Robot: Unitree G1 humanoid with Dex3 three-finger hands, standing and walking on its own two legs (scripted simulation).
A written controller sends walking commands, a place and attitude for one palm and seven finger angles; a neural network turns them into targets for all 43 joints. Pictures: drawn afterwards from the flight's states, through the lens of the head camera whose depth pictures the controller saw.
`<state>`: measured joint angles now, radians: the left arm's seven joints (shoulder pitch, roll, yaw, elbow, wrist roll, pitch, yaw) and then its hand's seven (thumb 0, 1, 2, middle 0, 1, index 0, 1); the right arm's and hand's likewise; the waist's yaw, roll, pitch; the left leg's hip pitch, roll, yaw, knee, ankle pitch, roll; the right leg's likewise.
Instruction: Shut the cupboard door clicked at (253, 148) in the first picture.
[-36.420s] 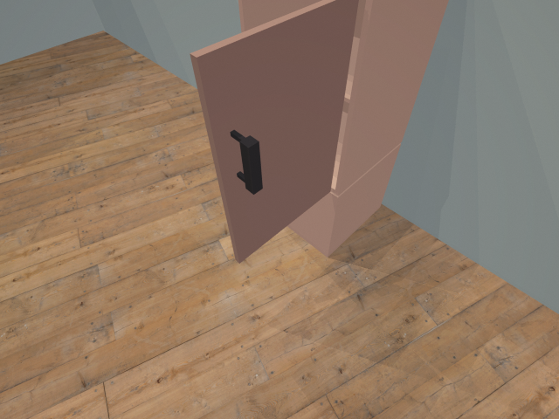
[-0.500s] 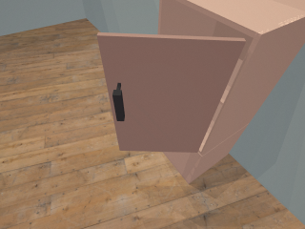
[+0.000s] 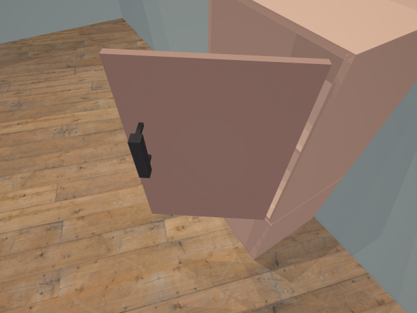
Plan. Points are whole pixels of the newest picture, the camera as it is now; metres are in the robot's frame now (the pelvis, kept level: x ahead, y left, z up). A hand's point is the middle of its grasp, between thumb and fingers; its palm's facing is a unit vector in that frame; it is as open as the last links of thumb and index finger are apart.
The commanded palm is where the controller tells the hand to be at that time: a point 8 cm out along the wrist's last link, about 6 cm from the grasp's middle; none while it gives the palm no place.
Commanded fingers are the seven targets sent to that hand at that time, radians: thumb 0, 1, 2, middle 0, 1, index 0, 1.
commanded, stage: come to a stop and stand still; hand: left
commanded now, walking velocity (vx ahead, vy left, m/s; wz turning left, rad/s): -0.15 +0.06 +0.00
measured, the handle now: (142, 150) +0.44 +0.19 +0.03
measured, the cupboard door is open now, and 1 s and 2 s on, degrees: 55 55 55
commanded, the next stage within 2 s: look again from close up in 1.10 s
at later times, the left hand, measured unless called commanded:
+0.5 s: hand out of the picture +0.03 +0.24 -0.17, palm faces +0.04 -0.96 -0.27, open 7.4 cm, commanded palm none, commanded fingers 0.00 0.90 0.90 -0.20 -0.30 -0.20 -0.30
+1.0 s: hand out of the picture -0.10 +0.24 -0.18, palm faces +0.03 -0.98 -0.18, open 7.4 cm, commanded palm none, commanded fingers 0.00 0.90 0.90 -0.20 -0.30 -0.20 -0.30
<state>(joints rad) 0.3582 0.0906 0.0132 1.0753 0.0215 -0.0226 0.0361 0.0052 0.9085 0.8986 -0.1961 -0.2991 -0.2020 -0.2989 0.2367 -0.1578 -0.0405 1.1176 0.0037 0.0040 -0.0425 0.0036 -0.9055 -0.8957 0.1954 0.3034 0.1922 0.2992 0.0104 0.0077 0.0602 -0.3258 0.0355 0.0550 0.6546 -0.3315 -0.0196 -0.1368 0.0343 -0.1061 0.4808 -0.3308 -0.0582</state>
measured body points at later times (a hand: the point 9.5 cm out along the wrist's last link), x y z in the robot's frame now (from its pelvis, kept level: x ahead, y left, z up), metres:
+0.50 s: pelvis -0.03 +0.03 -0.01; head -0.03 +0.04 +0.44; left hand +0.03 +0.29 -0.15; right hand +0.04 -0.20 -0.15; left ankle +0.03 +0.11 -0.73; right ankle -0.04 -0.08 -0.73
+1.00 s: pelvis -0.06 +0.07 +0.00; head -0.06 +0.08 +0.45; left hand -0.10 +0.29 -0.16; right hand -0.04 -0.17 -0.15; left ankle +0.03 +0.11 -0.73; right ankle -0.04 -0.08 -0.73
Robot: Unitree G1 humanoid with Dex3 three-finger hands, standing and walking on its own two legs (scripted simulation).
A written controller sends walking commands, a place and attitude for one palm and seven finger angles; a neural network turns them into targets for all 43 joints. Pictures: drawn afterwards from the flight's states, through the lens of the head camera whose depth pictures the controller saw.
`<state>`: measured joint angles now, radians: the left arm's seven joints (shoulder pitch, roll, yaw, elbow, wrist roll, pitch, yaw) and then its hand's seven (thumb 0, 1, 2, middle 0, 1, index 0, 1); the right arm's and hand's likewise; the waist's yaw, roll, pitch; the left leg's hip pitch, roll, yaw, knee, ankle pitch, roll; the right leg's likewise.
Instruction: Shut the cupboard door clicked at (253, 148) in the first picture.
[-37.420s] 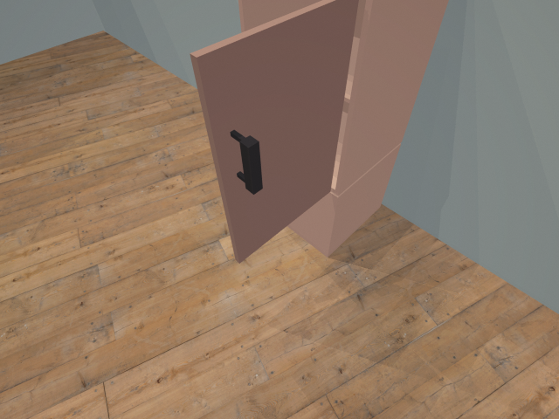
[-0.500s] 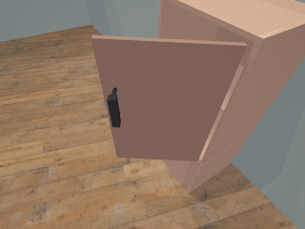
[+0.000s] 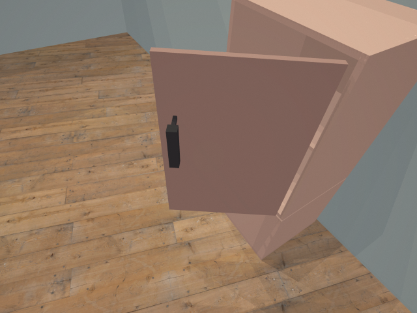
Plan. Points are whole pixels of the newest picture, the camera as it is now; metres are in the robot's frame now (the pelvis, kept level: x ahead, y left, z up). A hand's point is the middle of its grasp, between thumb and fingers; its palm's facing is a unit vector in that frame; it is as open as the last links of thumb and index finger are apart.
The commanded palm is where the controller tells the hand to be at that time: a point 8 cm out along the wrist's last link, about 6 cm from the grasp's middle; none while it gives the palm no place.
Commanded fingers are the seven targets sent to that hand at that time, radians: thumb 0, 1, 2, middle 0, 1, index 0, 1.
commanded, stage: come to a stop and stand still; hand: left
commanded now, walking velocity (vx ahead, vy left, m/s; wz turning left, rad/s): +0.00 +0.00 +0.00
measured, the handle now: (174, 141) +0.50 +0.12 +0.03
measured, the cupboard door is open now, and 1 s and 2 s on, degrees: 55 55 55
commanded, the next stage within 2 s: look again from close up in 0.10 s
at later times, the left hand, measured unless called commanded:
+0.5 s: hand out of the picture -0.10 +0.17 -0.19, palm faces +0.08 -0.99 -0.12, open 7.4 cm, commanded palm none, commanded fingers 0.00 0.90 0.90 -0.20 -0.30 -0.20 -0.30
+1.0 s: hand out of the picture -0.07 +0.33 -0.18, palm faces +0.04 -0.98 -0.20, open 7.4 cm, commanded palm none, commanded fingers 0.00 0.90 0.90 -0.20 -0.30 -0.20 -0.30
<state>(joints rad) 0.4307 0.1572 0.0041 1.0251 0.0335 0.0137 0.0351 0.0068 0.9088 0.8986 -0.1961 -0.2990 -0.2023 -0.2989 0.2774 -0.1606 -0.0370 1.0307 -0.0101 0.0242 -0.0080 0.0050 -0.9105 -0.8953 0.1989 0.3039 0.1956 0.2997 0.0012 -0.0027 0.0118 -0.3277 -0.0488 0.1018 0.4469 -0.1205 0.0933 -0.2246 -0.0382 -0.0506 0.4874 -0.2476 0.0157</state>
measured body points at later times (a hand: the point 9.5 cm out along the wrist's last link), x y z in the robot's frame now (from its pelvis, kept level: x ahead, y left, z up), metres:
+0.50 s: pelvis -0.04 +0.03 -0.01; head -0.05 +0.05 +0.44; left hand -0.11 +0.23 -0.18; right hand -0.02 -0.21 -0.15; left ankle +0.09 +0.05 -0.73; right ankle +0.02 -0.14 -0.73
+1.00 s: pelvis -0.12 +0.12 +0.00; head -0.11 +0.16 +0.45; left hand -0.08 +0.38 -0.16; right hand -0.12 -0.10 -0.14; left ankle -0.05 +0.20 -0.73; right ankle -0.13 -0.02 -0.66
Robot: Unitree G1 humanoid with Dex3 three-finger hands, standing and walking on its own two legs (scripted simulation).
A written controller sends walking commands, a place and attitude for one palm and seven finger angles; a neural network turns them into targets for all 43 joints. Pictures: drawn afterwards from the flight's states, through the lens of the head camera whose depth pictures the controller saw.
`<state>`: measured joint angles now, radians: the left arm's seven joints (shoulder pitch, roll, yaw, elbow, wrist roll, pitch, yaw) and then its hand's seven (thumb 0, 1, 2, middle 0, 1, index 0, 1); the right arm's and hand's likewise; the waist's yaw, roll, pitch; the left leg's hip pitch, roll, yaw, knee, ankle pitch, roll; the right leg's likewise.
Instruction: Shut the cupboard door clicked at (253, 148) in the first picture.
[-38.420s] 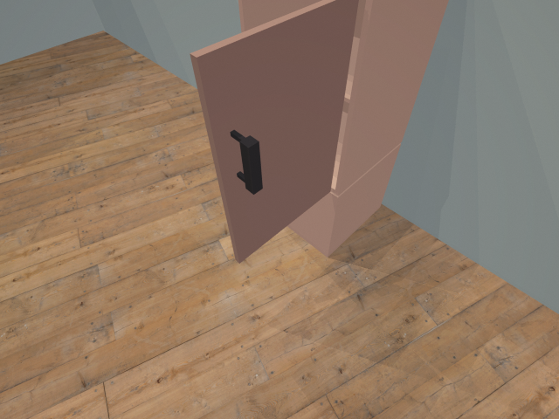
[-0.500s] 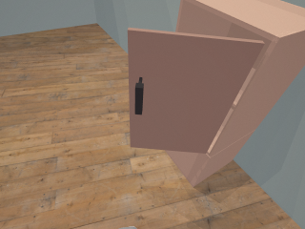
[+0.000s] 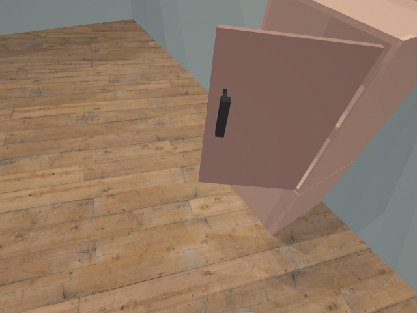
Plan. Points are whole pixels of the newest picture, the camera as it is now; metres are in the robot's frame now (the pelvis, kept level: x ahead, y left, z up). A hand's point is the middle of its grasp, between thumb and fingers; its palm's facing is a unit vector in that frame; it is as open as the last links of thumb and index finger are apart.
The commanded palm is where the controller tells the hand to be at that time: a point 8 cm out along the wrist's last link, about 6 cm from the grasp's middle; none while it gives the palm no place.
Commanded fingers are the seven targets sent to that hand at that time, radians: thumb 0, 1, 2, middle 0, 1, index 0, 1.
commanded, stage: shuffle to correct the standing spot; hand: left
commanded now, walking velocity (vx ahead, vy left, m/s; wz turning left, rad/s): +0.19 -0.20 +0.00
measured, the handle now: (222, 112) +0.62 -0.01 +0.03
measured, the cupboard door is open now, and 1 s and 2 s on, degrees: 55 55 55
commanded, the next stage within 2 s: come to a stop and stand still in 1.30 s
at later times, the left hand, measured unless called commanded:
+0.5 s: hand out of the picture -0.03 +0.17 -0.18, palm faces +0.00 -0.99 -0.17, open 7.4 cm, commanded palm none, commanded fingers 0.00 0.90 0.90 -0.20 -0.30 -0.20 -0.30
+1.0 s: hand out of the picture +0.13 +0.10 -0.17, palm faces +0.06 -0.97 -0.24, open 7.3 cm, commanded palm none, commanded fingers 0.00 0.90 0.90 -0.20 -0.30 -0.20 -0.30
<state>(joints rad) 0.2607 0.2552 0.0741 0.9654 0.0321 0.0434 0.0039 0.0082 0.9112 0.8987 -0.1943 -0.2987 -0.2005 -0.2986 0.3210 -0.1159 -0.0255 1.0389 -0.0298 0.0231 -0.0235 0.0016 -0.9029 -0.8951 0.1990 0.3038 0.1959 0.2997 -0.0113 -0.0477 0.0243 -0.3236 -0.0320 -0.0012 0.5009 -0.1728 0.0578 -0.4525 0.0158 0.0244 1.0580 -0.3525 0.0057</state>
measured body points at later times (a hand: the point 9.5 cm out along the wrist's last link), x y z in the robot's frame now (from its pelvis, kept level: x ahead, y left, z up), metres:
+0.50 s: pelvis -0.01 -0.01 +0.00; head +0.00 +0.01 +0.45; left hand -0.03 +0.22 -0.16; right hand -0.05 -0.26 -0.14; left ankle +0.02 +0.11 -0.70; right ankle -0.08 -0.10 -0.74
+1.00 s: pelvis +0.10 -0.09 +0.00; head +0.14 -0.11 +0.44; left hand +0.13 +0.15 -0.15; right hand +0.15 -0.35 -0.16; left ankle +0.09 +0.02 -0.68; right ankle +0.10 -0.20 -0.74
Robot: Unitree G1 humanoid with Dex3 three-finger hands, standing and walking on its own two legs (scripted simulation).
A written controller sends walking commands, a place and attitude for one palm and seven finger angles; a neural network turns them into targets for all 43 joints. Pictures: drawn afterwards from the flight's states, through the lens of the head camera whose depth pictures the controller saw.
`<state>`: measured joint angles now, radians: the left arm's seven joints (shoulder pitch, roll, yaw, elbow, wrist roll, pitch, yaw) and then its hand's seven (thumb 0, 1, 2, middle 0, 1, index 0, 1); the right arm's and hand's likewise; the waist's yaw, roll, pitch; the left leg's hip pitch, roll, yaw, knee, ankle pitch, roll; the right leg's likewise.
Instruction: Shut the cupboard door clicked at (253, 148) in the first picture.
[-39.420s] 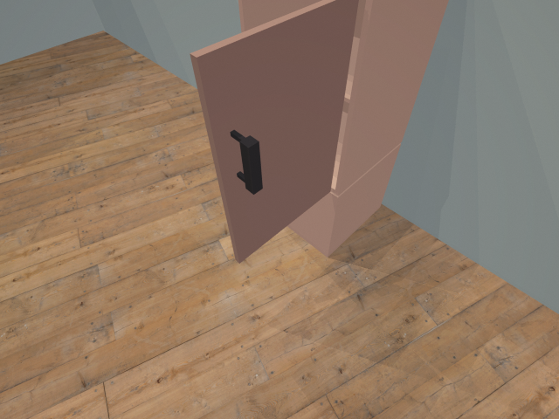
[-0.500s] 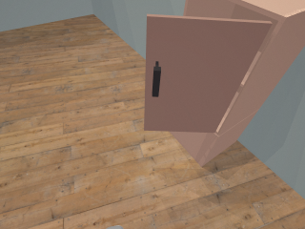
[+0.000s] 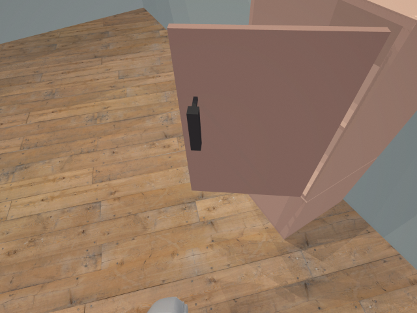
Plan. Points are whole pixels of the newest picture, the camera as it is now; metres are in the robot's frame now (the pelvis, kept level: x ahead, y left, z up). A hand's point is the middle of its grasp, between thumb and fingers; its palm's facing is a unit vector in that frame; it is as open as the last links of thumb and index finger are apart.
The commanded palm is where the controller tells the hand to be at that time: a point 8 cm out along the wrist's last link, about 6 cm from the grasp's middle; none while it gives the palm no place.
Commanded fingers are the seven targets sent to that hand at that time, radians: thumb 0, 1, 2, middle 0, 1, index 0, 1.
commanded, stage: shuffle to correct the standing spot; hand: left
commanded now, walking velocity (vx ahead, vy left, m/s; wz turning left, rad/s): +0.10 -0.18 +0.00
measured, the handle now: (195, 123) +0.52 +0.06 +0.03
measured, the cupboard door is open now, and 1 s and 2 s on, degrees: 55 55 55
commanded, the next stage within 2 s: come to a stop and stand still in 0.30 s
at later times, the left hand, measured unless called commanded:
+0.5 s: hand (177, 295) +0.18 +0.09 -0.17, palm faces -0.02 -0.96 -0.27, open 7.3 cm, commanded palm none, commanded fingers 0.00 0.90 0.90 -0.20 -0.30 -0.20 -0.30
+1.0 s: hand (170, 305) +0.16 +0.10 -0.18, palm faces +0.01 -0.97 -0.25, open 7.4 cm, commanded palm none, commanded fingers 0.00 0.90 0.90 -0.20 -0.30 -0.20 -0.30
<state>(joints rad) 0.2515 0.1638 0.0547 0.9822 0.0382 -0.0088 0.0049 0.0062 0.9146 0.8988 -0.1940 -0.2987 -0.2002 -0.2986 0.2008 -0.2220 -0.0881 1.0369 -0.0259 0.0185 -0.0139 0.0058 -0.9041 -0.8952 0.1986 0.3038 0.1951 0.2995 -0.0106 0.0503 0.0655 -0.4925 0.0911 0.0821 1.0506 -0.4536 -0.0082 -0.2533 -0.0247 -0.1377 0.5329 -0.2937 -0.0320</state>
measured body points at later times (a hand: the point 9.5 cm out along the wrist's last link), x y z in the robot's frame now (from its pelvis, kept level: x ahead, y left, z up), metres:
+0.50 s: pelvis +0.11 -0.12 -0.01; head +0.17 -0.14 +0.44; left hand +0.18 +0.14 -0.15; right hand +0.12 -0.37 -0.17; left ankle +0.06 +0.04 -0.70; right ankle +0.13 -0.25 -0.73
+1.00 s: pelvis +0.11 -0.09 -0.01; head +0.13 -0.09 +0.44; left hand +0.16 +0.16 -0.16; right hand +0.22 -0.32 -0.14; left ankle +0.13 -0.04 -0.73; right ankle +0.12 -0.25 -0.73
